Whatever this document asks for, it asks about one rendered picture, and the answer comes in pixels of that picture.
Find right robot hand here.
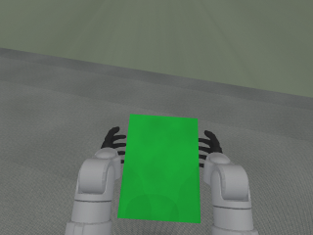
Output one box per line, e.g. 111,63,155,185
198,130,223,167

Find left robot hand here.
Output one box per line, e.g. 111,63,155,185
101,126,126,164

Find carton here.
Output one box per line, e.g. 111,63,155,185
117,114,201,223

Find left robot forearm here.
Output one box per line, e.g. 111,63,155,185
65,147,121,235

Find right robot forearm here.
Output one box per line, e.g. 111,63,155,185
202,152,258,235

